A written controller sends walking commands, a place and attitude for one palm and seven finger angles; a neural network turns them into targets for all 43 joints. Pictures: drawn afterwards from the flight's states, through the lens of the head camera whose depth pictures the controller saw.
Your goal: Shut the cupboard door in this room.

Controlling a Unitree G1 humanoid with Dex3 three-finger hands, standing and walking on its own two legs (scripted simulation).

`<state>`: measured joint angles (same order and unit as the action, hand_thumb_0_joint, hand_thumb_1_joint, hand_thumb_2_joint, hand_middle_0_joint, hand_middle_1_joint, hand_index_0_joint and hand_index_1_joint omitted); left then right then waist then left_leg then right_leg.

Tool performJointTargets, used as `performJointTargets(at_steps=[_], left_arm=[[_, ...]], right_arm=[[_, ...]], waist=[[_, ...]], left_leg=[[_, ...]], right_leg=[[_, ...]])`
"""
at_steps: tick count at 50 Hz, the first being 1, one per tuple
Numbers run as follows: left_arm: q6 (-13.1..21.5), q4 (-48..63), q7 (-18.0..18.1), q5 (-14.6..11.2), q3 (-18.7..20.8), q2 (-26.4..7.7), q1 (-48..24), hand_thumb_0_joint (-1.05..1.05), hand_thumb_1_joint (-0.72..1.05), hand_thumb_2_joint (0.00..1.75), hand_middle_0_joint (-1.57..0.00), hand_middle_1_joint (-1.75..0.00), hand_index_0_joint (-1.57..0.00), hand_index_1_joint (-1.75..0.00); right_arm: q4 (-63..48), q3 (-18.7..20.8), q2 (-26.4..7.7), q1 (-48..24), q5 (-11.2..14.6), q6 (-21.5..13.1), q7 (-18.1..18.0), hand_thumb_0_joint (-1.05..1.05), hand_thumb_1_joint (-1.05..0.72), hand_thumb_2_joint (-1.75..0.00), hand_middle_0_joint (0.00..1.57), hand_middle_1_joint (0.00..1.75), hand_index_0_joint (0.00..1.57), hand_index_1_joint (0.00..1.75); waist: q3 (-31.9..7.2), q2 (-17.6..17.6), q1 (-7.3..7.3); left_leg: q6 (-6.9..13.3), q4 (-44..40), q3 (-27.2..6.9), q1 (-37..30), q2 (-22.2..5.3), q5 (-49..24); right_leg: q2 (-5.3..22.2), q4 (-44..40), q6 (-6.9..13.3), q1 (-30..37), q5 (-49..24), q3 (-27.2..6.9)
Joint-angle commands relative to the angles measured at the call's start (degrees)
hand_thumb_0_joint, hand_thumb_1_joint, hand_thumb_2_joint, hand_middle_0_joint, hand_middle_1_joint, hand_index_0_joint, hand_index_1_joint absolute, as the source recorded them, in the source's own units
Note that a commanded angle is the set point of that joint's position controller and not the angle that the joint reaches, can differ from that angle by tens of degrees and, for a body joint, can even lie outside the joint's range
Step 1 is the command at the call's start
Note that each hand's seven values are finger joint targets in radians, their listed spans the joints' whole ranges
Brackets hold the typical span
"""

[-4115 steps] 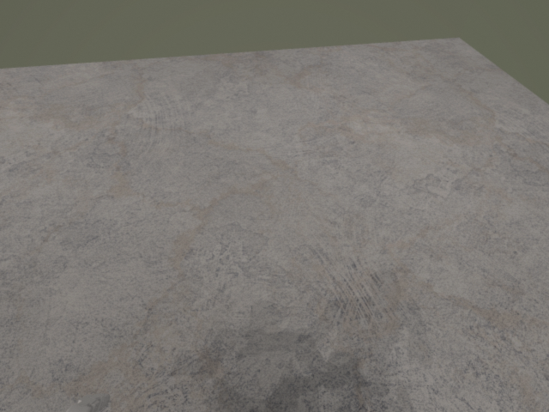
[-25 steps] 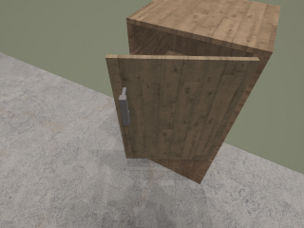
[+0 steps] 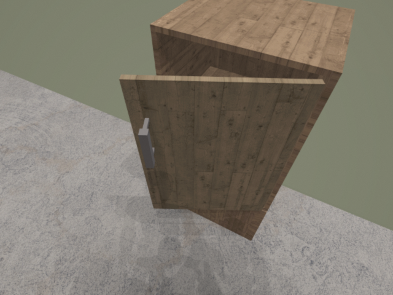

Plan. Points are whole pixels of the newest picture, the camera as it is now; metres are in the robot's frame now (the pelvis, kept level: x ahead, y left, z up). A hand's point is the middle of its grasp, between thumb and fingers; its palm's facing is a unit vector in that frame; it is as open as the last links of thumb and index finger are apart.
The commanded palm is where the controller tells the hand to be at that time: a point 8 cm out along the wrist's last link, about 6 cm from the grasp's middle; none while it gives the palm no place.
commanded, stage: look again from close up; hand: left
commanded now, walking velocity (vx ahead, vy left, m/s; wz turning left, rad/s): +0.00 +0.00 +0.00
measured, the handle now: (148, 143) +0.46 +0.15 +0.02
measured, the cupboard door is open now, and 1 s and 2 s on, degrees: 27 27 27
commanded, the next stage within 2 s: raise the hand and make a fist in 0.04 s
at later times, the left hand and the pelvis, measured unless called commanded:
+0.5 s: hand (125, 288) +0.15 +0.15 -0.05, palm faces +0.03 -1.00 -0.01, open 6.5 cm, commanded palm +0.11 +0.21 -0.05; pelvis -0.04 -0.05 -0.08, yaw +3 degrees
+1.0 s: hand (108, 272) +0.17 +0.18 -0.02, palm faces +0.06 -1.00 -0.02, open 4.1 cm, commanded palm +0.13 +0.23 -0.02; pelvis -0.03 -0.02 -0.08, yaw +3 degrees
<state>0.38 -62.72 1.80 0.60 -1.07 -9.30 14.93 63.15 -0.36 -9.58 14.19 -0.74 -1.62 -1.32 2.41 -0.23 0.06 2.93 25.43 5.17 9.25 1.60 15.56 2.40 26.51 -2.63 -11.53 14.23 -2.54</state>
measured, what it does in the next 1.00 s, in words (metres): lowers itself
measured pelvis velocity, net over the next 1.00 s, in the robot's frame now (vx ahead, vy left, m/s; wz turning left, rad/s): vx -0.03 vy -0.02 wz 0.06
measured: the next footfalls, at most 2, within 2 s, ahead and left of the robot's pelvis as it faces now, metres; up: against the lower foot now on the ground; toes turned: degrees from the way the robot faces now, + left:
none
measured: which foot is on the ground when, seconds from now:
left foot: down 0.00-1.00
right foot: down 0.00-1.00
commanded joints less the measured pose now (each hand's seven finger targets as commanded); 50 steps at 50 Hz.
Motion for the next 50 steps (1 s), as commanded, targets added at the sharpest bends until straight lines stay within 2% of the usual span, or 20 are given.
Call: performJointTargets(at_steps=[1,6,7,8,9,10,11,12,13,14,17,19,20,22,26,31,34,40,48,50], left_arm=[[0.57,1.76,0.53,0.13,0.85,-5.68,3.38,0.00,0.90,0.90,-0.20,-0.30,-0.20,-0.30],[0.73,2.00,0.48,0.00,0.91,-6.11,2.84,0.00,0.90,0.90,-0.20,-0.30,-0.20,-0.30],[1.47,0.03,2.82,0.88,1.50,-7.54,6.33,0.00,0.90,0.90,-0.20,-0.30,-0.20,-0.30],[17.15,94.10,4.11,-4.51,29.81,-44.77,-46.26,0.00,0.90,0.90,-0.20,-0.30,-0.20,-0.30],[11.80,73.46,3.85,-6.30,3.38,-10.76,-2.26,0.00,0.90,0.90,-0.22,-0.32,-0.22,-0.32],[4.06,71.95,3.96,-10.65,-0.32,2.24,12.29,0.00,0.90,0.90,-0.24,-0.34,-0.24,-0.34],[4.50,67.05,4.72,-9.28,1.39,-1.01,4.94,0.00,0.90,0.90,-0.25,-0.36,-0.25,-0.36],[6.34,63.46,3.60,-9.36,2.71,-0.27,3.40,0.00,0.90,0.90,-0.27,-0.38,-0.27,-0.38],[9.45,57.62,1.62,-9.57,6.56,-2.28,8.28,0.00,0.90,0.90,-0.29,-0.40,-0.29,-0.40],[13.78,52.21,-1.07,-10.67,9.31,-2.54,15.45,0.00,0.90,0.90,-0.31,-0.42,-0.31,-0.42],[29.09,48.02,-13.27,-14.55,11.62,-0.12,24.39,0.00,0.90,0.90,-0.36,-0.48,-0.36,-0.48],[38.10,49.66,-21.82,-16.69,14.70,-4.94,20.48,0.00,0.90,0.90,-0.40,-0.52,-0.40,-0.52],[39.11,49.05,-23.92,-17.33,19.28,-9.59,19.66,0.00,0.90,0.90,-0.42,-0.54,-0.42,-0.54],[36.72,56.36,-26.19,-19.54,19.14,-11.01,14.84,0.00,0.90,0.90,-0.46,-0.58,-0.46,-0.58],[34.40,73.54,-22.86,-21.31,19.07,-13.60,1.19,0.00,0.90,0.90,-0.53,-0.66,-0.53,-0.66],[34.62,80.53,-21.79,-19.55,12.91,-12.20,-2.86,0.00,0.90,0.90,-0.62,-0.76,-0.62,-0.76],[29.61,75.78,-23.47,-19.51,12.95,-12.35,0.61,0.00,0.90,0.90,-0.68,-0.82,-0.68,-0.82],[20.02,73.80,-21.92,-20.76,19.39,-13.68,9.01,0.00,0.90,0.90,-0.79,-0.94,-0.79,-0.94],[24.87,77.29,-18.36,-19.39,13.94,-8.98,9.59,0.00,0.90,0.90,-0.93,-1.10,-0.93,-1.10],[25.34,77.85,-18.29,-19.07,14.57,-10.62,8.68,0.00,0.90,0.90,-0.97,-1.14,-0.97,-1.14]], right_arm=[[-1.63,1.16,-5.31,3.20,0.30,-0.47,-0.46,0.00,-0.90,-0.90,0.20,0.30,0.20,0.30],[-1.29,1.12,-5.41,3.16,0.28,-0.47,-0.44,0.00,-0.90,-0.90,0.20,0.30,0.20,0.30],[-4.99,1.38,-7.89,0.31,0.84,-0.80,-0.09,0.00,-0.90,-0.90,0.20,0.30,0.20,0.30],[-20.41,4.28,-20.65,6.00,1.05,-11.96,-5.54,0.00,-0.90,-0.90,0.20,0.30,0.20,0.30],[-20.77,1.19,-11.93,0.17,4.63,-16.53,-6.26,0.00,-0.90,-0.90,0.20,0.30,0.20,0.30],[-22.12,1.53,-9.70,-2.35,2.99,-19.16,-4.86,0.00,-0.90,-0.90,0.20,0.30,0.20,0.30],[-20.52,2.32,-8.53,-0.39,2.94,-20.49,-2.96,0.00,-0.90,-0.90,0.20,0.30,0.20,0.30],[-22.32,4.01,-10.42,-0.58,2.26,-20.53,-1.69,0.00,-0.90,-0.90,0.20,0.30,0.20,0.30],[-24.38,4.81,-11.16,-1.22,1.78,-20.30,-1.04,0.00,-0.90,-0.90,0.20,0.30,0.20,0.30],[-26.30,5.19,-11.11,-2.23,1.33,-19.78,-0.56,0.00,-0.90,-0.90,0.20,0.30,0.20,0.30],[-31.10,6.31,-10.36,-4.57,0.77,-18.91,1.15,0.00,-0.90,-0.90,0.20,0.30,0.20,0.30],[-34.61,6.58,-10.90,-6.31,1.00,-18.93,1.64,0.00,-0.90,-0.90,0.20,0.30,0.20,0.30],[-35.86,7.06,-10.94,-5.93,1.62,-18.41,1.67,0.00,-0.90,-0.90,0.20,0.30,0.20,0.30],[-41.21,6.47,-11.41,-8.23,2.38,-17.60,1.11,0.00,-0.90,-0.90,0.20,0.30,0.20,0.30],[-44.31,5.57,-10.99,-6.08,2.63,-17.26,-1.00,0.00,-0.90,-0.90,0.20,0.30,0.20,0.30],[-41.84,4.14,-11.43,-3.42,2.36,-17.57,-3.41,0.00,-0.90,-0.90,0.20,0.30,0.20,0.30],[-40.90,3.82,-11.60,-3.24,2.89,-17.15,-3.97,0.00,-0.90,-0.90,0.20,0.30,0.20,0.30],[-42.49,3.64,-9.63,-4.86,3.02,-14.94,-3.44,0.00,-0.90,-0.90,0.20,0.30,0.20,0.30],[-42.72,3.23,-10.26,-3.39,1.93,-15.12,-2.37,0.00,-0.90,-0.90,0.20,0.30,0.20,0.30],[-42.74,3.14,-10.92,-3.00,1.84,-15.13,-2.47,0.00,-0.90,-0.90,0.20,0.30,0.20,0.30]], waist=[[0.70,-0.82,-0.15],[-0.37,-0.42,-0.18],[-1.93,-3.26,-0.91],[-24.83,1.08,7.82],[-30.66,23.84,1.78],[-24.72,23.72,0.11],[-10.71,10.32,2.25],[-1.08,5.30,2.87],[1.66,-2.26,1.70],[1.10,-11.64,0.68],[-7.12,-17.76,-3.26],[-10.61,-12.64,-3.34],[-12.35,-7.63,-4.26],[-16.23,-0.86,-4.74],[-19.69,0.79,-1.24],[-19.32,1.25,2.75],[-18.82,2.62,1.85],[-22.98,-0.36,-2.96],[-19.75,0.30,-1.17],[-19.71,1.02,-1.19]], left_leg=[[-0.36,-5.64,-6.66,0.16,-7.24,-10.42],[-0.63,-5.38,-6.52,-0.50,-7.25,-11.43],[-2.23,5.44,-5.65,1.48,-9.27,-24.22],[-2.29,6.57,-9.79,-14.47,-6.85,-36.22],[-3.67,4.27,-10.17,-22.11,-6.75,-40.35],[-6.16,0.51,-9.23,-14.46,-6.01,-43.34],[-5.86,0.91,-9.30,-1.93,-5.69,-34.80],[-5.75,3.96,-9.43,6.36,-4.38,-21.98],[-5.03,7.93,-8.68,13.99,-2.80,-11.60],[-4.04,11.65,-7.95,19.33,-1.61,-5.94],[-4.61,22.29,-4.91,28.86,0.55,-5.25],[-4.67,28.48,-4.18,36.05,1.37,1.29],[-4.21,30.47,-3.63,37.41,1.29,1.98],[-3.12,32.01,-2.52,39.03,1.87,5.95],[-1.70,37.00,-4.00,40.98,0.15,10.95],[-0.69,39.11,-5.78,39.90,-1.42,9.34],[-0.88,37.61,-6.25,40.05,-1.43,8.46],[-1.56,32.98,-6.85,38.01,-1.01,1.55],[-1.89,28.50,-7.82,33.45,-1.18,1.59],[-1.89,28.03,-8.16,33.12,-1.20,2.09]], right_leg=[[3.33,-2.99,3.85,-0.53,-11.12,-2.84],[3.34,-3.19,3.95,0.50,-12.45,-2.86],[5.57,-0.89,3.01,1.27,-28.78,-2.70],[-1.24,12.81,3.03,2.50,-25.94,4.04],[-3.61,17.13,2.77,-8.97,-2.42,7.09],[-2.93,19.10,3.04,-8.36,3.52,7.75],[-1.72,15.21,2.67,-12.19,3.40,7.03],[-1.65,10.37,3.10,-14.76,1.73,8.18],[-1.36,7.07,3.61,-16.01,-1.08,8.71],[-1.32,7.94,3.62,-18.39,1.07,8.46],[-1.27,19.77,3.81,-21.81,-4.48,6.29],[0.19,23.74,3.80,-24.52,0.90,1.33],[0.81,24.52,4.25,-24.43,2.34,-1.28],[0.75,23.42,4.21,-25.17,12.85,-4.17],[0.56,20.81,3.23,-28.90,26.70,-8.27],[-0.90,22.27,3.10,-31.84,21.29,-6.07],[-1.44,22.56,3.16,-30.94,19.48,-4.19],[-1.18,23.50,2.83,-21.52,8.13,-1.45],[-2.84,26.52,3.80,-26.91,6.16,5.19],[-3.04,26.81,4.18,-27.08,6.82,5.58]])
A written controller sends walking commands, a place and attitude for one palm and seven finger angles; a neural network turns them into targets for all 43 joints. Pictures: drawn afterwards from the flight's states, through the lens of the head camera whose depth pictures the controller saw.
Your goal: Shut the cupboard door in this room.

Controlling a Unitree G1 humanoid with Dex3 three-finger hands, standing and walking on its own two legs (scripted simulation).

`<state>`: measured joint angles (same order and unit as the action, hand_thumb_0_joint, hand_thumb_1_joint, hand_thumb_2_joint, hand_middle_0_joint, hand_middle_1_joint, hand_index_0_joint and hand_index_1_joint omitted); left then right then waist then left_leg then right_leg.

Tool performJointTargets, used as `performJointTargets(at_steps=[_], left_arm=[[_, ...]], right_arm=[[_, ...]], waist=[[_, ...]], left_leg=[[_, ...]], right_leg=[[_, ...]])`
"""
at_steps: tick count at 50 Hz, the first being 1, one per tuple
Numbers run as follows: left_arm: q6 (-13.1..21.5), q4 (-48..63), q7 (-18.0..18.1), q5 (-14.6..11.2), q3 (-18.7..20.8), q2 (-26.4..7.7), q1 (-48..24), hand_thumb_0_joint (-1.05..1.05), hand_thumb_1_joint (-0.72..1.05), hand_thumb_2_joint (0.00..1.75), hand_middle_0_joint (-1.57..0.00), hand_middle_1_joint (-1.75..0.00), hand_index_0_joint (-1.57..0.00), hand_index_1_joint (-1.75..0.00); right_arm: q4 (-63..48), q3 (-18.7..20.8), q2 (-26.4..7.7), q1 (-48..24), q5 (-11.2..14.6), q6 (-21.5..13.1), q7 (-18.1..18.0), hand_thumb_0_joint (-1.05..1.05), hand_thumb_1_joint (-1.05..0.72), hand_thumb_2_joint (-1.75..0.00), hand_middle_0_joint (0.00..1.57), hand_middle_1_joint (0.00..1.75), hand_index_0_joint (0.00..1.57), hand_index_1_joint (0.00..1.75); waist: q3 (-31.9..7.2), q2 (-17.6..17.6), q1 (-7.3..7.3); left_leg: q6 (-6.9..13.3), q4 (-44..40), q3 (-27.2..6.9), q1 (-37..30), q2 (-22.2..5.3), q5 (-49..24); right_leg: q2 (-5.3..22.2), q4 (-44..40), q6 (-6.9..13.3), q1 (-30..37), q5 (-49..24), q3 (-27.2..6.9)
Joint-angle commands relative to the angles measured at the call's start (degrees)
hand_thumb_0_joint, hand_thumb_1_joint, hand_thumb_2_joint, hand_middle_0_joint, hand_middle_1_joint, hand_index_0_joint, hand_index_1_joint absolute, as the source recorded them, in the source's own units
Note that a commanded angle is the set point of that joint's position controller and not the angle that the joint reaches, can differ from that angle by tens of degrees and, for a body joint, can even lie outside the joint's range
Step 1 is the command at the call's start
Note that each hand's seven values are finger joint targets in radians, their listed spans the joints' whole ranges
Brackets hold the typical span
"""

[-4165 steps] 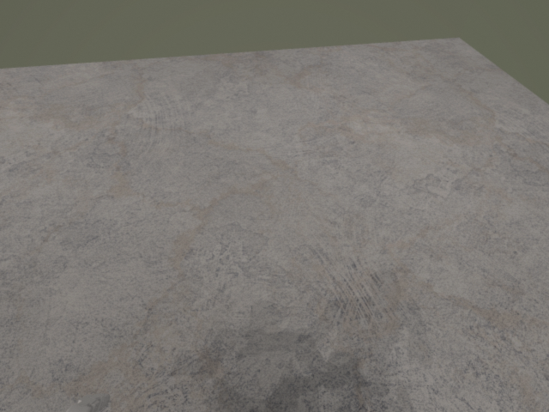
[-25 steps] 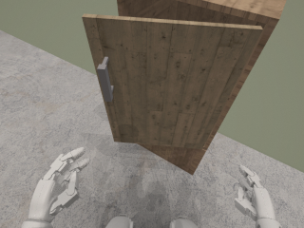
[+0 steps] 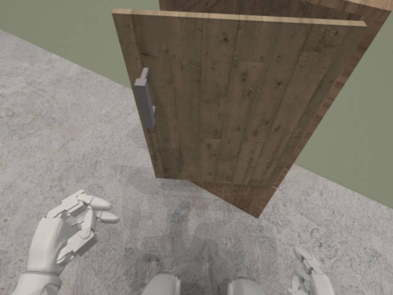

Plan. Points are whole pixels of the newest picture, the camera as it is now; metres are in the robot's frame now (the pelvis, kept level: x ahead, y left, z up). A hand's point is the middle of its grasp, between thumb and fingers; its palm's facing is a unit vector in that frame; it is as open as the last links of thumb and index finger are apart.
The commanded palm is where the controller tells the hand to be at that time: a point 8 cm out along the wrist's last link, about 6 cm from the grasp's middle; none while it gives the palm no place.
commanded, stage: raise the hand and make a fist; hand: left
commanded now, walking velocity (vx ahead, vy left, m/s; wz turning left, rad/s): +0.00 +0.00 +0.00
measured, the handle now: (147, 99) +0.50 +0.15 +0.10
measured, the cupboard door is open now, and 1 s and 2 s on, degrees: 27 27 27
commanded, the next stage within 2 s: bring the fist close to the handle in 1.06 s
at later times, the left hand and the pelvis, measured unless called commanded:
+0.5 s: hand (81, 221) +0.22 +0.20 +0.09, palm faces -0.02 -1.00 -0.03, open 3.1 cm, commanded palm +0.20 +0.26 +0.09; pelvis +0.01 +0.02 +0.02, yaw +1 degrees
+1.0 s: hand (94, 215) +0.23 +0.18 +0.10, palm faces -0.02 -1.00 -0.04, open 3.1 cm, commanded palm +0.21 +0.24 +0.10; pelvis +0.01 +0.00 +0.03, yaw +1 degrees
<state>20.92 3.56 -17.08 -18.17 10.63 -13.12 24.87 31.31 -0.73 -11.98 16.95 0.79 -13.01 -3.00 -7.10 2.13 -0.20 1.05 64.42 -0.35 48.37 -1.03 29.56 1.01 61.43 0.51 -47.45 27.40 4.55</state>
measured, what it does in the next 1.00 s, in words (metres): stands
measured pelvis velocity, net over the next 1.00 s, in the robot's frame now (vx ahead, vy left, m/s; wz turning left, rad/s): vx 0.01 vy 0.00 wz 0.01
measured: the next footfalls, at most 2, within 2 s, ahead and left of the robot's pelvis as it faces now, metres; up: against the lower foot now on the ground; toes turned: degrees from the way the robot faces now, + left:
none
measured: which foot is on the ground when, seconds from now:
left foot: down 0.00-1.00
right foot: down 0.00-1.00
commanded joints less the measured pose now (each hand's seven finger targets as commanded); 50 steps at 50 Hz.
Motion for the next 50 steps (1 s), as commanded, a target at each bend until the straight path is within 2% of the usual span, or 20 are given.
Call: performJointTargets(at_steps=[1,6,9,10,12,17,20,21,25,27,30,32,33,35,36,40,44,45,47,50], left_arm=[[5.03,13.21,0.47,-0.04,2.24,-6.65,-1.33,0.00,0.90,0.90,-0.99,-1.16,-0.99,-1.16],[3.83,16.61,1.83,0.66,1.53,-6.75,-1.14,0.00,0.90,0.90,-1.08,-1.26,-1.08,-1.26],[2.69,17.13,2.88,0.81,1.59,-6.66,-1.41,0.00,0.90,0.90,-1.13,-1.32,-1.13,-1.32],[2.21,16.76,3.04,1.15,2.20,-7.57,-1.78,0.00,0.90,0.90,-1.15,-1.34,-1.15,-1.34],[1.46,17.41,2.98,1.41,0.49,-5.98,-1.42,0.00,0.90,0.90,-1.19,-1.38,-1.19,-1.38],[-0.66,16.84,2.92,1.88,0.03,-6.31,-3.50,0.00,0.90,0.90,-1.28,-1.48,-1.28,-1.48],[-1.51,16.31,2.79,1.84,1.61,-8.20,-5.37,0.00,0.90,0.90,-1.30,-1.50,-1.30,-1.50],[-1.58,16.65,2.56,1.74,0.90,-7.29,-5.61,0.00,0.90,0.90,-1.30,-1.50,-1.30,-1.50],[-2.08,16.12,2.26,1.17,2.54,-8.90,-7.53,0.00,0.90,0.90,-1.30,-1.50,-1.30,-1.50],[-2.20,16.33,1.94,0.80,2.25,-8.19,-8.02,0.00,0.90,0.90,-1.30,-1.50,-1.30,-1.50],[-2.58,15.08,1.52,0.26,3.25,-9.24,-8.78,0.00,0.90,0.90,-1.30,-1.50,-1.30,-1.50],[-2.81,14.40,1.10,0.03,2.90,-8.52,-9.25,0.00,0.90,0.90,-1.30,-1.50,-1.30,-1.50],[-2.98,13.85,0.97,-0.20,3.10,-8.73,-9.58,0.00,0.90,0.90,-1.30,-1.50,-1.30,-1.50],[-3.39,11.86,0.83,-0.33,3.66,-9.00,-8.68,0.00,0.90,0.90,-1.30,-1.50,-1.30,-1.50],[-3.25,12.15,0.58,-0.31,2.78,-8.05,-8.38,0.00,0.90,0.90,-1.30,-1.50,-1.30,-1.50],[-2.46,12.56,1.08,-0.20,3.94,-9.50,-8.79,0.00,0.90,0.90,-1.30,-1.50,-1.30,-1.50],[-0.90,13.21,1.50,-0.25,3.45,-8.72,-8.99,0.00,0.90,0.90,-1.30,-1.50,-1.30,-1.50],[-0.67,12.85,1.64,-0.10,4.07,-9.70,-9.27,0.00,0.90,0.90,-1.30,-1.50,-1.30,-1.50],[-0.39,12.59,1.51,-0.11,3.26,-8.78,-9.34,0.00,0.90,0.90,-1.30,-1.50,-1.30,-1.50],[-0.42,11.41,1.25,-0.20,3.60,-9.38,-9.13,0.00,0.90,0.90,-1.30,-1.50,-1.30,-1.50]], right_arm=[[-11.20,3.51,-8.73,-5.38,0.40,-3.82,-0.71,0.00,-0.90,-0.90,0.20,0.30,0.20,0.30],[-12.10,3.22,-8.88,-4.63,0.55,-3.08,-0.61,0.00,-0.90,-0.90,0.20,0.30,0.20,0.30],[-12.76,3.12,-9.14,-4.21,0.61,-2.20,-0.61,0.00,-0.90,-0.90,0.20,0.30,0.20,0.30],[-12.74,3.02,-9.10,-4.18,0.58,-1.88,-0.65,0.00,-0.90,-0.90,0.20,0.30,0.20,0.30],[-13.44,2.82,-9.01,-3.90,0.76,-1.41,-0.39,0.00,-0.90,-0.90,0.20,0.30,0.20,0.30],[-14.05,2.26,-9.19,-3.45,0.90,-0.61,-0.19,0.00,-0.90,-0.90,0.20,0.30,0.20,0.30],[-13.93,1.94,-9.32,-3.51,0.93,-0.32,-0.30,0.00,-0.90,-0.90,0.20,0.30,0.20,0.30],[-14.17,1.77,-9.26,-3.51,1.03,-0.36,-0.26,0.00,-0.90,-0.90,0.20,0.30,0.20,0.30],[-13.78,1.55,-9.40,-3.75,1.08,-0.53,-0.37,0.00,-0.90,-0.90,0.20,0.30,0.20,0.30],[-13.62,1.44,-9.15,-3.68,1.18,-0.83,-0.36,0.00,-0.90,-0.90,0.20,0.30,0.20,0.30],[-12.95,1.36,-9.42,-3.92,1.22,-1.08,-0.42,0.00,-0.90,-0.90,0.20,0.30,0.20,0.30],[-12.64,1.45,-9.43,-3.77,1.44,-1.28,-0.53,0.00,-0.90,-0.90,0.20,0.30,0.20,0.30],[-12.49,1.38,-9.41,-3.96,1.49,-1.38,-0.51,0.00,-0.90,-0.90,0.20,0.30,0.20,0.30],[-12.29,1.45,-9.58,-4.27,1.47,-1.51,-0.55,0.00,-0.90,-0.90,0.20,0.30,0.20,0.30],[-12.42,1.60,-9.53,-4.22,1.57,-1.59,-0.55,0.00,-0.90,-0.90,0.20,0.30,0.20,0.30],[-12.13,1.77,-9.58,-4.28,1.47,-1.90,-0.48,0.00,-0.90,-0.90,0.20,0.30,0.20,0.30],[-12.01,1.85,-9.33,-4.30,1.53,-2.23,-0.40,0.00,-0.90,-0.90,0.20,0.30,0.20,0.30],[-11.69,1.94,-9.55,-4.03,1.41,-2.16,-0.43,0.00,-0.90,-0.90,0.20,0.30,0.20,0.30],[-11.76,1.88,-9.34,-4.22,1.50,-2.17,-0.36,0.00,-0.90,-0.90,0.20,0.30,0.20,0.30],[-11.51,1.97,-9.54,-4.21,1.51,-2.06,-0.47,0.00,-0.90,-0.90,0.20,0.30,0.20,0.30]], waist=[[-11.55,0.34,-0.94],[-11.15,2.54,-0.88],[-10.31,1.65,-0.60],[-10.09,2.22,-1.00],[-9.79,3.14,-0.57],[-8.41,2.55,-0.25],[-7.91,2.46,-0.39],[-8.00,3.42,-0.21],[-8.35,2.17,-0.45],[-9.53,2.51,-0.47],[-8.67,1.23,-0.56],[-8.65,0.71,-0.28],[-7.60,1.21,-0.38],[-6.75,-0.45,-0.88],[-7.38,-0.46,-0.57],[-7.20,-0.07,-1.04],[-7.39,0.50,-0.71],[-7.18,-1.02,-0.61],[-7.00,0.00,-0.42],[-6.45,-1.43,-0.46]], left_leg=[[-0.12,-11.47,-2.74,-7.59,1.37,-12.74],[-0.65,-13.79,-3.60,-11.01,1.07,-14.36],[-1.03,-14.81,-4.04,-11.82,0.92,-14.21],[-0.99,-14.88,-4.04,-11.73,0.96,-15.01],[-1.45,-15.71,-4.29,-13.66,0.62,-16.23],[-1.73,-17.13,-4.75,-14.67,0.41,-16.25],[-1.52,-17.49,-4.58,-14.58,0.53,-15.68],[-1.59,-17.66,-4.49,-15.25,0.56,-16.11],[-1.42,-18.25,-4.40,-15.54,0.67,-15.90],[-1.35,-18.30,-3.81,-16.33,0.85,-17.34],[-0.97,-18.28,-3.39,-15.70,1.07,-17.83],[-0.88,-18.54,-3.01,-16.00,1.08,-17.29],[-0.85,-18.89,-2.87,-15.61,1.23,-16.29],[-0.68,-19.13,-2.82,-14.51,1.37,-15.45],[-0.53,-18.95,-2.31,-14.87,1.46,-15.42],[-0.42,-18.96,-2.05,-14.58,1.61,-15.27],[-0.29,-18.54,-1.36,-14.31,1.86,-14.22],[-0.14,-18.28,-1.53,-13.89,1.76,-14.42],[-0.08,-18.02,-1.07,-13.67,1.86,-13.84],[0.05,-17.52,-1.03,-12.60,1.91,-13.31]], right_leg=[[-1.60,-7.70,1.16,8.87,-7.34,-1.11],[-2.10,-7.64,1.37,9.02,-9.11,0.41],[-2.37,-8.15,1.24,9.25,-9.38,0.86],[-2.50,-8.15,1.49,10.04,-10.09,0.70],[-2.51,-8.45,1.33,9.77,-10.82,1.18],[-2.68,-9.78,1.33,10.97,-11.31,1.34],[-2.83,-10.63,1.49,12.07,-11.66,1.04],[-2.72,-10.80,1.48,12.15,-11.98,1.04],[-2.78,-11.83,1.52,13.95,-12.40,0.83],[-2.60,-12.23,1.40,15.31,-13.91,0.71],[-2.55,-13.15,1.42,16.75,-15.00,0.29],[-2.38,-13.81,1.19,16.90,-14.79,0.13],[-2.26,-14.37,1.21,17.05,-14.09,-0.01],[-2.28,-14.90,1.37,17.92,-13.27,-0.32],[-2.03,-15.20,1.16,17.98,-13.37,-0.60],[-1.90,-15.51,1.28,18.82,-13.16,-1.21],[-1.60,-15.86,1.01,18.39,-12.04,-1.91],[-1.76,-15.88,1.06,18.84,-12.32,-2.11],[-1.51,-16.12,0.89,18.43,-11.89,-2.50],[-1.45,-16.72,0.92,18.96,-10.81,-3.49]])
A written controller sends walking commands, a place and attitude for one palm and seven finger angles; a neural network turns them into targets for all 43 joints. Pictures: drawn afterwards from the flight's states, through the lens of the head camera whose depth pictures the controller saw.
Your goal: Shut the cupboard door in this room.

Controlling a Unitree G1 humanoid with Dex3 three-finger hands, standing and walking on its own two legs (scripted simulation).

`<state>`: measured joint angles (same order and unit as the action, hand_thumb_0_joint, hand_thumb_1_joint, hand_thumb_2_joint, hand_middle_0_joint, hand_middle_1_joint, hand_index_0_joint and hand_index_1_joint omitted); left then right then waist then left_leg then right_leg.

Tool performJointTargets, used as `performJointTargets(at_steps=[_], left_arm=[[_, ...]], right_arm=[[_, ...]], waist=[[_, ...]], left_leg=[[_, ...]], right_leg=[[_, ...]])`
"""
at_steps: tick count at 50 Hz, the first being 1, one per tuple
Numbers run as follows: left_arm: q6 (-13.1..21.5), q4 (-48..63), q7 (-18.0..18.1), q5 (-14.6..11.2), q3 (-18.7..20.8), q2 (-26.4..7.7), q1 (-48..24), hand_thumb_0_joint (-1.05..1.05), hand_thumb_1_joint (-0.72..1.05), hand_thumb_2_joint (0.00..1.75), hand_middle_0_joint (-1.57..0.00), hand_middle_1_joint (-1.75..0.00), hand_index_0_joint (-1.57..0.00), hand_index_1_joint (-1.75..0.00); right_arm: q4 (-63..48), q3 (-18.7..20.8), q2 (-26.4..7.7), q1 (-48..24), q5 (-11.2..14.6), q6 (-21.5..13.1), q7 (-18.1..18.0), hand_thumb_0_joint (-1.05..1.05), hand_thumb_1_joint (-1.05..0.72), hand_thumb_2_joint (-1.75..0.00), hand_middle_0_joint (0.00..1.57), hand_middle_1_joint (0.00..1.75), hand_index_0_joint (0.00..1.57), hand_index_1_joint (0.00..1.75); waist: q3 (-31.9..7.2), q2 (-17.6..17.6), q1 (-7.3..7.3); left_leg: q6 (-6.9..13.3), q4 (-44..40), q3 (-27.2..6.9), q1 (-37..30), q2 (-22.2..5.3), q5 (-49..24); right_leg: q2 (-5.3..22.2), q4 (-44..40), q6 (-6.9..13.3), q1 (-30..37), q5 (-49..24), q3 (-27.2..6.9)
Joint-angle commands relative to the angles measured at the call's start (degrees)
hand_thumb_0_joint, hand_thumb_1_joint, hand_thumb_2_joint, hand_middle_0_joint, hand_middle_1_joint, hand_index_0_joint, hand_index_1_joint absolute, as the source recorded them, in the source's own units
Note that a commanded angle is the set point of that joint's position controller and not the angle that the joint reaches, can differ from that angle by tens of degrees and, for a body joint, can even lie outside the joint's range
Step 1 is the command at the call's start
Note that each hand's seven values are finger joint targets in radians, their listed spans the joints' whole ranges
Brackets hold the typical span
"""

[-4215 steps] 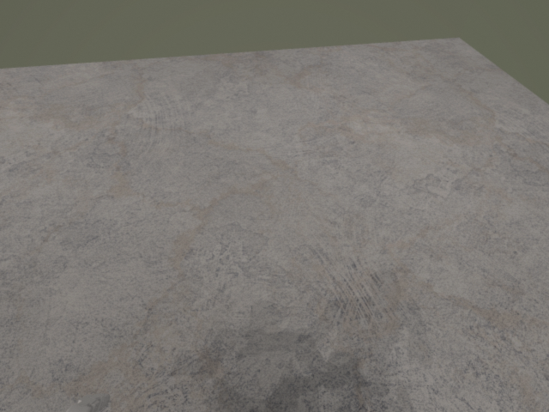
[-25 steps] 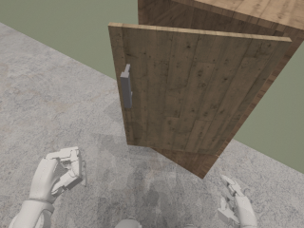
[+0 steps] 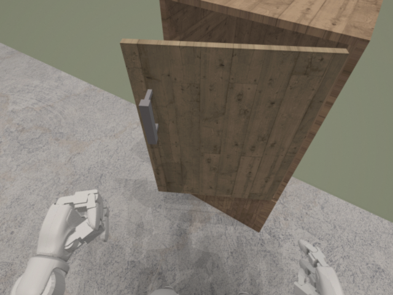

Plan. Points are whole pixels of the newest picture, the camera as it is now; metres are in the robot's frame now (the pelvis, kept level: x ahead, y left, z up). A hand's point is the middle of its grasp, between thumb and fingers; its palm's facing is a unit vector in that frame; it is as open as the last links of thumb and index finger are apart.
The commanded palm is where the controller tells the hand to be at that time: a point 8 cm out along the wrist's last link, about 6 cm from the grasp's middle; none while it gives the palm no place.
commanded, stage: raise the hand and make a fist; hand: left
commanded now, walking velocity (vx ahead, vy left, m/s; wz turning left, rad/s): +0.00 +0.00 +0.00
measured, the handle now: (151, 117) +0.49 +0.15 +0.07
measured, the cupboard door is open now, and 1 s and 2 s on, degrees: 27 27 26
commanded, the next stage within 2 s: bring the fist close to the handle in 0.06 s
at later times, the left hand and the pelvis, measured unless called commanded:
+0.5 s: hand (126, 198) +0.27 +0.15 +0.08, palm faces -0.09 -1.00 -0.02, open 3.1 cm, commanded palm +0.26 +0.21 +0.08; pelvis +0.00 -0.01 +0.00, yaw +0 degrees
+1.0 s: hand (153, 161) +0.36 +0.12 +0.08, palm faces -0.08 -1.00 -0.01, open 3.1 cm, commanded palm +0.34 +0.17 +0.08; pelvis +0.00 +0.00 +0.00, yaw -1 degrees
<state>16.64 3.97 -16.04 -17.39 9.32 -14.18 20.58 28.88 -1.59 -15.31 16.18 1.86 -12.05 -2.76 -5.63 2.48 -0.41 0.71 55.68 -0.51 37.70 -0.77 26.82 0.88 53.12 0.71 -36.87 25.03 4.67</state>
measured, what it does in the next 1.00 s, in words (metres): stands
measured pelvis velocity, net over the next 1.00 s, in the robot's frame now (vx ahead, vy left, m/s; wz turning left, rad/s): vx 0.00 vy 0.00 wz -0.02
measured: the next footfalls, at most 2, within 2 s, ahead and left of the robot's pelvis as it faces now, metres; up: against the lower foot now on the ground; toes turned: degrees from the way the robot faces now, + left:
none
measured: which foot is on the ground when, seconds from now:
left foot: down 0.00-1.00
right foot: down 0.00-1.00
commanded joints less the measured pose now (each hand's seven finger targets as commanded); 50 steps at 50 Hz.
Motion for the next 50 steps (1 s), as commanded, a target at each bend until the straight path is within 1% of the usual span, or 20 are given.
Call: performJointTargets(at_steps=[1,8,12,13,15,17,18,20,22,25,26,29,32,35,38,40,44,46,48,50], left_arm=[[3.91,11.51,-0.01,-0.99,4.44,-7.83,-4.93,0.00,0.90,0.90,-1.30,-1.50,-1.30,-1.50],[3.75,11.81,-0.27,-1.26,4.45,-7.69,-5.14,0.00,0.90,0.90,-1.30,-1.50,-1.30,-1.50],[3.93,9.15,0.08,-0.68,3.31,-7.72,-13.97,0.00,0.90,0.90,-1.30,-1.50,-1.30,-1.50],[4.02,9.37,0.10,-0.60,1.76,-6.36,-15.46,0.00,0.90,0.90,-1.30,-1.50,-1.30,-1.50],[3.51,7.83,0.38,-0.31,1.79,-6.97,-16.26,0.00,0.90,0.90,-1.30,-1.50,-1.30,-1.50],[2.71,5.76,0.85,0.48,1.48,-6.97,-20.23,0.00,0.90,0.90,-1.30,-1.50,-1.30,-1.50],[2.46,5.80,1.06,0.79,0.38,-5.91,-21.82,0.00,0.90,0.90,-1.30,-1.50,-1.30,-1.50],[1.81,5.17,1.96,1.25,1.09,-6.81,-21.35,0.00,0.90,0.90,-1.30,-1.50,-1.30,-1.50],[1.22,4.18,2.86,1.67,-0.44,-5.09,-23.11,0.00,0.90,0.90,-1.30,-1.50,-1.30,-1.50],[0.94,1.20,4.44,2.10,2.01,-6.71,-23.30,0.00,0.90,0.90,-1.30,-1.50,-1.30,-1.50],[0.98,0.97,4.66,2.43,0.58,-5.02,-23.83,0.00,0.90,0.90,-1.30,-1.50,-1.30,-1.50],[1.64,-0.32,5.87,3.31,-0.64,-3.68,-26.80,0.00,0.90,0.90,-1.30,-1.50,-1.30,-1.50],[2.11,-2.36,6.63,4.08,-1.35,-3.67,-32.15,0.00,0.90,0.90,-1.30,-1.50,-1.30,-1.50],[3.03,-3.79,7.33,4.54,-0.47,-4.92,-37.87,0.00,0.90,0.90,-1.30,-1.50,-1.30,-1.50],[3.40,-6.03,7.63,4.99,-2.70,-2.65,-43.18,0.00,0.90,0.90,-1.30,-1.50,-1.30,-1.50],[3.25,-8.94,8.08,5.00,-0.92,-4.16,-43.22,0.00,0.90,0.90,-1.30,-1.50,-1.30,-1.50],[2.92,-12.50,8.86,5.89,-3.85,-1.10,-49.08,0.00,0.90,0.90,-1.30,-1.50,-1.30,-1.50],[2.79,-14.53,9.80,6.32,-2.64,-2.00,-50.02,0.00,0.90,0.90,-1.30,-1.50,-1.30,-1.50],[2.67,-16.66,10.50,6.76,-4.35,-0.08,-53.00,0.00,0.90,0.90,-1.30,-1.50,-1.30,-1.50],[2.95,-18.96,11.71,7.43,-2.24,-1.95,-54.55,0.00,0.90,0.90,-1.30,-1.50,-1.30,-1.50]], right_arm=[[-9.28,2.87,-6.09,-3.66,0.50,-3.00,-0.69,0.00,-0.90,-0.90,0.20,0.30,0.20,0.30],[-9.24,2.83,-5.84,-3.79,0.63,-2.95,-0.79,0.00,-0.90,-0.90,0.20,0.30,0.20,0.30],[-7.81,2.58,-6.21,-3.59,0.65,-2.97,-1.14,0.00,-0.90,-0.90,0.20,0.30,0.20,0.30],[-7.89,2.52,-6.11,-3.88,0.63,-3.16,-1.17,0.00,-0.90,-0.90,0.20,0.30,0.20,0.30],[-7.71,2.48,-6.38,-3.58,0.62,-3.20,-1.19,0.00,-0.90,-0.90,0.20,0.30,0.20,0.30],[-7.12,2.43,-6.32,-3.55,0.81,-2.96,-1.23,0.00,-0.90,-0.90,0.20,0.30,0.20,0.30],[-7.12,2.45,-6.11,-3.78,0.78,-2.94,-1.13,0.00,-0.90,-0.90,0.20,0.30,0.20,0.30],[-7.21,2.44,-6.26,-3.58,0.64,-2.67,-0.95,0.00,-0.90,-0.90,0.20,0.30,0.20,0.30],[-7.34,2.32,-5.93,-3.68,0.72,-2.31,-0.57,0.00,-0.90,-0.90,0.20,0.30,0.20,0.30],[-6.98,2.44,-6.16,-3.40,0.38,-1.29,-0.26,0.00,-0.90,-0.90,0.20,0.30,0.20,0.30],[-7.17,2.44,-5.74,-3.88,0.48,-1.06,0.04,0.00,-0.90,-0.90,0.20,0.30,0.20,0.30],[-6.88,2.53,-5.75,-3.76,0.44,-0.40,0.44,0.00,-0.90,-0.90,0.20,0.30,0.20,0.30],[-5.99,2.55,-5.87,-3.57,0.37,0.14,0.65,0.00,-0.90,-0.90,0.20,0.30,0.20,0.30],[-4.97,2.81,-6.16,-3.37,0.24,0.54,0.53,0.00,-0.90,-0.90,0.20,0.30,0.20,0.30],[-4.03,2.84,-5.84,-3.16,0.27,0.86,0.63,0.00,-0.90,-0.90,0.20,0.30,0.20,0.30],[-3.56,3.00,-6.28,-2.57,0.16,1.26,0.62,0.00,-0.90,-0.90,0.20,0.30,0.20,0.30],[-2.87,3.17,-6.03,-2.20,0.34,2.09,1.00,0.00,-0.90,-0.90,0.20,0.30,0.20,0.30],[-2.59,3.35,-6.28,-1.66,0.19,2.60,1.11,0.00,-0.90,-0.90,0.20,0.30,0.20,0.30],[-2.42,3.25,-6.04,-1.40,0.18,3.06,1.39,0.00,-0.90,-0.90,0.20,0.30,0.20,0.30],[-1.93,3.50,-6.43,-0.71,-0.11,3.68,1.40,0.00,-0.90,-0.90,0.20,0.30,0.20,0.30]], waist=[[-8.72,-1.65,-0.15],[-9.03,-1.49,0.03],[-7.18,-1.96,1.51],[-8.27,-1.54,1.55],[-8.84,-2.18,1.14],[-9.38,-2.47,1.64],[-9.95,-0.72,1.52],[-11.94,-0.37,0.40],[-11.72,-1.08,0.70],[-12.23,-3.90,-0.16],[-12.00,-2.45,0.00],[-11.45,-3.05,0.43],[-10.73,-2.37,1.17],[-12.41,-2.99,1.38],[-14.26,-1.60,2.11],[-15.16,-2.91,1.46],[-15.41,-1.26,2.19],[-16.39,-2.94,1.96],[-15.85,-2.83,2.48],[-16.68,-4.77,2.14]], left_leg=[[0.46,-8.64,-0.66,-2.05,1.71,-10.74],[0.54,-8.05,-0.50,-2.32,1.73,-11.39],[0.58,-7.36,-0.68,-0.99,1.51,-9.03],[0.66,-7.43,-0.74,-1.44,1.62,-8.63],[0.75,-7.75,-0.91,-1.70,1.58,-9.29],[0.75,-7.98,-0.80,-1.75,1.57,-9.11],[0.71,-8.42,-0.79,-2.67,1.61,-9.18],[0.69,-9.03,-0.92,-3.64,1.63,-11.03],[0.62,-9.60,-0.85,-4.33,1.58,-11.92],[0.53,-10.06,-0.61,-3.74,1.59,-13.21],[0.50,-10.20,-0.13,-4.24,1.67,-13.31],[0.46,-10.72,-0.01,-4.76,1.51,-12.88],[0.46,-10.61,0.01,-4.66,1.46,-12.02],[0.56,-10.36,-0.21,-4.87,1.33,-12.23],[0.48,-10.13,-0.12,-6.35,1.26,-12.92],[0.50,-10.09,-0.20,-6.07,1.22,-14.06],[0.19,-10.25,-0.34,-7.58,0.92,-14.54],[0.20,-10.20,-0.47,-7.72,0.81,-15.95],[0.11,-10.07,-0.30,-7.45,0.82,-15.99],[0.21,-9.93,-0.34,-7.09,0.80,-16.55]], right_leg=[[-1.05,-8.33,0.57,8.58,-8.69,-3.76],[-0.96,-8.41,0.29,8.51,-9.82,-4.19],[-0.82,-8.94,0.15,6.15,-6.31,-4.87],[-0.76,-8.83,0.10,6.07,-5.83,-4.86],[-0.90,-8.80,0.33,7.17,-6.67,-4.76],[-0.65,-8.87,0.12,7.03,-6.76,-4.72],[-0.65,-8.58,0.14,6.71,-7.22,-4.33],[-0.81,-8.03,0.50,8.71,-9.55,-3.96],[-0.73,-7.88,0.34,8.49,-11.36,-3.32],[-0.77,-7.92,0.32,10.66,-12.99,-3.46],[-0.60,-8.04,0.21,10.28,-13.46,-3.55],[-0.77,-8.03,0.22,9.23,-13.06,-3.04],[-0.65,-8.27,0.27,8.40,-12.46,-3.35],[-0.78,-7.96,0.41,8.80,-12.60,-3.64],[-0.72,-7.44,0.37,7.94,-13.75,-3.32],[-0.89,-7.27,0.49,8.98,-15.05,-3.36],[-0.87,-6.94,0.55,6.87,-15.40,-2.72],[-0.96,-6.67,0.61,7.69,-16.89,-2.74],[-0.90,-6.66,0.49,7.00,-17.20,-2.60],[-1.06,-6.55,0.53,7.57,-17.82,-2.74]])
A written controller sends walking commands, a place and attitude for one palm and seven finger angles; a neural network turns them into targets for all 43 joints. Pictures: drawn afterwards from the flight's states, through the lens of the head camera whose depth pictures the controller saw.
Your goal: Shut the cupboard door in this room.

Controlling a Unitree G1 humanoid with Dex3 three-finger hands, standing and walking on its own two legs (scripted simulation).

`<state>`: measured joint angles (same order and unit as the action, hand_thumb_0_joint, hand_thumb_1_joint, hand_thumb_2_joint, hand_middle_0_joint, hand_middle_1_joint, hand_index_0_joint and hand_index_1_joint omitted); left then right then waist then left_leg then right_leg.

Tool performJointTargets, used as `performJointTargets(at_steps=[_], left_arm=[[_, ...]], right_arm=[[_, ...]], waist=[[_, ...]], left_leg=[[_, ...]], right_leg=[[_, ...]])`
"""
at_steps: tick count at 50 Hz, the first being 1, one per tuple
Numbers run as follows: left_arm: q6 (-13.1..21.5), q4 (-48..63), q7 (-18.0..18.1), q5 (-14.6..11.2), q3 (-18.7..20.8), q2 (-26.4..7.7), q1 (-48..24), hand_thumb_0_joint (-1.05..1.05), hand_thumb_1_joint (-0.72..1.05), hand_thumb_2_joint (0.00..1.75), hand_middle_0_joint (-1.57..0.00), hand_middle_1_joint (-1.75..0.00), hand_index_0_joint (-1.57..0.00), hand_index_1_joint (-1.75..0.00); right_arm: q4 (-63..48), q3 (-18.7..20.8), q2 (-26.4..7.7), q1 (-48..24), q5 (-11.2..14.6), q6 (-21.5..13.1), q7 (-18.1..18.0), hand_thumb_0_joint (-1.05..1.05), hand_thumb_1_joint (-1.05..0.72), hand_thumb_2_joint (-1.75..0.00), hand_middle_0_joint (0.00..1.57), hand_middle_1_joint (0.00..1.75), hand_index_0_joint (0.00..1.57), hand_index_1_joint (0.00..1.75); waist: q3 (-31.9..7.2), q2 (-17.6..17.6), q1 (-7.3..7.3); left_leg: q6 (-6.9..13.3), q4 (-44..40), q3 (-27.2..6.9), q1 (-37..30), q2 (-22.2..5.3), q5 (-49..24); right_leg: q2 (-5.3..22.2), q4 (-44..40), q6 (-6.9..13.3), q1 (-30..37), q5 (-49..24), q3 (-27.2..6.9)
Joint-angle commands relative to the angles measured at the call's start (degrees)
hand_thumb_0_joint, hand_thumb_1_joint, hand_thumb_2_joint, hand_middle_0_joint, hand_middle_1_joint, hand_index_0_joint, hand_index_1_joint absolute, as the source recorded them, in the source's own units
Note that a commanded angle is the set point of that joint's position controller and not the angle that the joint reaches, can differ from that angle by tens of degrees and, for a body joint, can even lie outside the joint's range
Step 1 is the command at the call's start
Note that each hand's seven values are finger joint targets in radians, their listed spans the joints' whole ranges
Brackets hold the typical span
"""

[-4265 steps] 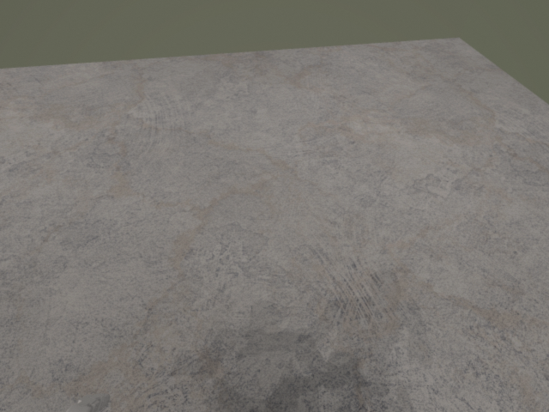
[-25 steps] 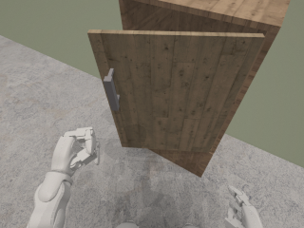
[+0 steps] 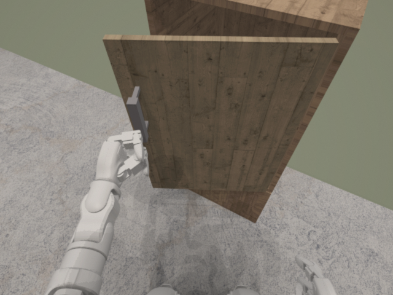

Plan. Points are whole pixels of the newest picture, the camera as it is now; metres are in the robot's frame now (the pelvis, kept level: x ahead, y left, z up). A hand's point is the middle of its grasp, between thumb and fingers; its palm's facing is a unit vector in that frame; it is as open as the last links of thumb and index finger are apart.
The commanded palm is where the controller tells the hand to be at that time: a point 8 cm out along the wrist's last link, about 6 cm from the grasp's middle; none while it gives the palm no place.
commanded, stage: bring the fist close to the handle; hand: left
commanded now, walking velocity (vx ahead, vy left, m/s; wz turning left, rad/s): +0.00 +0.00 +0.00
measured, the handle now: (140, 115) +0.49 +0.15 +0.07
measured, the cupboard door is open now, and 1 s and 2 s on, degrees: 27 26 13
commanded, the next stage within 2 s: push the door shut along its arc in 0.56 s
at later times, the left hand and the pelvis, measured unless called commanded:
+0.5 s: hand (150, 148) +0.39 +0.11 +0.08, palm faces -0.02 -1.00 -0.01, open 3.1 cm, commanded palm +0.36 +0.17 +0.08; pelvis +0.00 -0.01 +0.00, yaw -1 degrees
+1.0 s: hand (155, 134) +0.42 +0.11 +0.08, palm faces -0.12 -0.99 -0.02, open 3.1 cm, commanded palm +0.41 +0.16 +0.08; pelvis -0.01 +0.00 -0.01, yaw +0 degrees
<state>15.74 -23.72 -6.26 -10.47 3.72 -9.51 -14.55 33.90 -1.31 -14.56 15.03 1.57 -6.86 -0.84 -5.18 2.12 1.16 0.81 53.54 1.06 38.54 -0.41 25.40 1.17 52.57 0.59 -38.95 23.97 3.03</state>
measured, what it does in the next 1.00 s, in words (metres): stands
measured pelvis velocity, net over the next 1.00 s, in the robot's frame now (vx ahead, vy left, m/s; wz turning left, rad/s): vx -0.01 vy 0.00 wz -0.01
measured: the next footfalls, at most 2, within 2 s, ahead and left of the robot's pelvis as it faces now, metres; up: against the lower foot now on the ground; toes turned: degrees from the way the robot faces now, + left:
none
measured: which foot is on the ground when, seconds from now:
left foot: down 0.00-1.00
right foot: down 0.00-1.00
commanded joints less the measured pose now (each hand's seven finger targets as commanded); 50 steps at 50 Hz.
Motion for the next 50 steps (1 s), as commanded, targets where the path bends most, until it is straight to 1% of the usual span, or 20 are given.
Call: performJointTargets(at_steps=[1,2,8,9,10,11,13,15,17,20,23,25,28,33,34,37,40,43,48,50], left_arm=[[3.97,7.69,2.24,0.74,2.60,-5.61,-20.61,0.00,0.90,0.90,-1.30,-1.50,-1.30,-1.50],[4.34,7.24,2.67,0.91,2.57,-5.59,-23.91,0.00,0.90,0.90,-1.30,-1.50,-1.30,-1.50],[6.39,1.18,4.59,2.35,3.32,-5.58,-31.08,0.00,0.90,0.90,-1.30,-1.50,-1.30,-1.50],[6.54,0.19,4.59,2.32,3.80,-5.54,-29.85,0.00,0.90,0.90,-1.30,-1.50,-1.30,-1.50],[6.58,-1.08,4.62,2.40,6.01,-7.88,-28.27,0.00,0.90,0.90,-1.30,-1.50,-1.30,-1.50],[6.45,-1.90,4.34,2.26,5.77,-7.12,-26.16,0.00,0.90,0.90,-1.30,-1.50,-1.30,-1.50],[6.80,-2.20,3.87,2.22,5.34,-7.02,-28.33,0.00,0.90,0.90,-1.30,-1.50,-1.30,-1.50],[7.18,-2.46,3.69,2.04,7.70,-9.70,-27.91,0.00,0.90,0.90,-1.30,-1.50,-1.30,-1.50],[7.97,-0.03,3.12,1.60,5.79,-7.50,-28.23,0.00,0.90,0.90,-1.30,-1.50,-1.30,-1.50],[8.78,0.44,2.70,1.29,6.27,-8.22,-27.63,0.00,0.90,0.90,-1.30,-1.50,-1.30,-1.50],[9.18,0.10,2.04,1.18,4.17,-6.60,-29.43,0.00,0.90,0.90,-1.30,-1.50,-1.30,-1.50],[9.30,0.03,2.00,1.17,5.14,-7.95,-29.72,0.00,0.90,0.90,-1.30,-1.50,-1.30,-1.50],[9.34,-0.14,1.71,0.95,3.60,-6.58,-32.02,0.00,0.90,0.90,-1.30,-1.50,-1.30,-1.50],[9.07,-2.88,2.23,0.96,5.40,-7.88,-30.73,0.00,0.90,0.90,-1.30,-1.50,-1.30,-1.50],[9.06,-3.12,2.00,1.15,4.84,-7.79,-31.64,0.00,0.90,0.90,-1.30,-1.50,-1.30,-1.50],[9.37,-5.54,1.24,1.88,3.93,-8.36,-38.41,0.00,0.90,0.90,-1.30,-1.50,-1.30,-1.50],[10.00,-7.37,0.44,1.62,5.81,-10.66,-41.75,0.00,0.90,0.90,-1.30,-1.50,-1.30,-1.50],[9.72,-12.32,-0.91,1.24,5.35,-9.77,-44.07,0.00,0.90,0.90,-1.30,-1.50,-1.30,-1.50],[9.24,-19.75,-3.29,1.28,6.66,-12.04,-48.83,0.00,0.90,0.90,-1.30,-1.50,-1.30,-1.50],[9.66,-21.71,-4.21,1.39,8.79,-15.36,-52.39,0.00,0.90,0.90,-1.30,-1.50,-1.30,-1.50]], right_arm=[[-7.01,3.13,-7.00,0.33,0.18,-1.26,-0.37,0.00,-0.90,-0.90,0.20,0.30,0.20,0.30],[-6.68,3.12,-6.83,0.29,0.20,-1.11,-0.35,0.00,-0.90,-0.90,0.20,0.30,0.20,0.30],[-5.23,3.48,-6.75,1.93,-0.34,-0.08,0.09,0.00,-0.90,-0.90,0.20,0.30,0.20,0.30],[-5.33,3.64,-6.76,2.09,-0.29,0.03,0.24,0.00,-0.90,-0.90,0.20,0.30,0.20,0.30],[-5.38,3.72,-7.20,2.72,-0.46,0.30,0.29,0.00,-0.90,-0.90,0.20,0.30,0.20,0.30],[-5.88,3.66,-6.95,2.48,-0.34,0.60,0.50,0.00,-0.90,-0.90,0.20,0.30,0.20,0.30],[-5.90,3.61,-6.84,2.50,-0.27,1.02,0.55,0.00,-0.90,-0.90,0.20,0.30,0.20,0.30],[-5.99,3.77,-7.26,2.86,-0.34,1.43,0.41,0.00,-0.90,-0.90,0.20,0.30,0.20,0.30],[-6.50,3.82,-6.73,2.47,-0.16,1.54,0.48,0.00,-0.90,-0.90,0.20,0.30,0.20,0.30],[-5.98,3.99,-6.98,2.96,-0.11,1.41,0.30,0.00,-0.90,-0.90,0.20,0.30,0.20,0.30],[-5.54,4.00,-6.86,2.57,0.06,1.35,0.22,0.00,-0.90,-0.90,0.20,0.30,0.20,0.30],[-5.32,4.17,-7.21,2.55,0.10,1.27,-0.06,0.00,-0.90,-0.90,0.20,0.30,0.20,0.30],[-5.02,3.96,-7.03,1.97,0.32,1.10,-0.16,0.00,-0.90,-0.90,0.20,0.30,0.20,0.30],[-5.11,3.73,-7.03,1.67,0.20,1.04,-0.20,0.00,-0.90,-0.90,0.20,0.30,0.20,0.30],[-5.15,3.69,-7.11,1.59,0.21,1.10,-0.21,0.00,-0.90,-0.90,0.20,0.30,0.20,0.30],[-4.42,3.55,-7.15,1.79,0.33,1.26,-0.41,0.00,-0.90,-0.90,0.20,0.30,0.20,0.30],[-4.08,3.63,-7.67,2.51,0.10,1.29,-0.67,0.00,-0.90,-0.90,0.20,0.30,0.20,0.30],[-3.50,3.56,-7.61,3.09,0.27,1.34,-0.50,0.00,-0.90,-0.90,0.20,0.30,0.20,0.30],[-3.14,3.35,-8.09,4.74,0.25,2.08,-0.42,0.00,-0.90,-0.90,0.20,0.30,0.20,0.30],[-2.52,3.45,-8.68,5.82,0.15,2.35,-0.59,0.00,-0.90,-0.90,0.20,0.30,0.20,0.30]], waist=[[-17.31,-4.44,0.84],[-17.24,-3.08,1.26],[-19.90,-3.10,1.86],[-20.30,-2.60,1.27],[-21.05,-4.21,0.56],[-20.76,-4.14,0.19],[-19.45,-4.28,0.71],[-19.57,-5.25,0.34],[-20.60,-4.07,0.54],[-20.19,-3.72,0.51],[-18.32,-3.92,1.72],[-18.11,-4.01,1.57],[-17.59,-3.18,2.14],[-18.11,-4.04,1.19],[-17.71,-4.93,1.73],[-16.65,-2.78,3.05],[-19.70,-2.49,2.79],[-19.98,-2.76,3.28],[-19.23,-4.50,4.33],[-19.13,-4.08,4.53]], left_leg=[[0.10,-7.89,-1.74,-7.68,0.49,-14.75],[0.10,-7.62,-1.53,-7.77,0.50,-14.46],[0.02,-6.81,-1.38,-7.48,0.46,-15.83],[0.01,-6.67,-1.07,-7.46,0.53,-16.08],[0.05,-6.91,-1.20,-6.85,0.56,-16.62],[0.11,-7.17,-0.66,-6.22,0.70,-16.24],[0.21,-7.46,-0.30,-5.03,0.82,-14.14],[0.48,-7.56,-0.08,-4.55,0.87,-13.94],[0.49,-7.81,0.44,-5.34,0.94,-14.31],[0.53,-7.62,0.19,-5.87,0.85,-14.79],[0.61,-7.83,0.22,-5.29,0.88,-11.56],[0.72,-7.98,0.02,-5.76,0.86,-10.92],[0.58,-8.12,-0.37,-6.12,0.84,-9.95],[0.54,-8.10,-0.47,-5.47,0.94,-9.80],[0.66,-8.04,-0.29,-4.81,0.98,-8.97],[0.68,-7.71,-0.77,-5.19,0.86,-8.00],[0.58,-7.02,-1.23,-5.84,0.86,-9.28],[0.36,-6.38,-1.50,-5.27,0.94,-10.02],[0.67,-5.46,-1.23,-1.64,1.16,-8.79],[0.78,-5.05,-1.56,-0.91,1.12,-8.24]], right_leg=[[-1.18,-5.99,0.55,9.64,-16.66,-1.11],[-1.18,-5.96,0.52,8.88,-16.62,-1.32],[-1.35,-5.06,0.57,8.94,-18.49,-1.50],[-1.43,-5.12,0.59,9.24,-18.88,-1.69],[-1.56,-5.09,0.68,10.75,-19.47,-1.66],[-1.47,-5.40,0.60,11.51,-19.77,-1.88],[-1.39,-6.08,0.42,11.25,-18.26,-2.18],[-1.52,-6.57,0.36,12.44,-18.33,-2.69],[-1.31,-6.80,0.28,13.25,-19.27,-2.86],[-1.53,-6.75,0.46,13.03,-19.60,-2.72],[-1.35,-7.72,0.13,11.21,-16.20,-2.98],[-1.45,-8.01,0.23,10.91,-15.06,-2.96],[-1.34,-7.99,0.33,9.63,-13.66,-2.62],[-1.34,-7.71,0.33,10.12,-13.48,-2.66],[-1.20,-8.03,0.10,10.05,-12.72,-2.94],[-1.26,-7.69,0.21,7.68,-11.95,-2.94],[-1.42,-6.56,0.40,8.05,-13.20,-2.84],[-1.47,-5.80,0.50,7.07,-14.15,-2.54],[-1.40,-5.61,0.26,6.55,-13.68,-3.13],[-1.49,-5.40,0.44,5.86,-12.80,-3.32]])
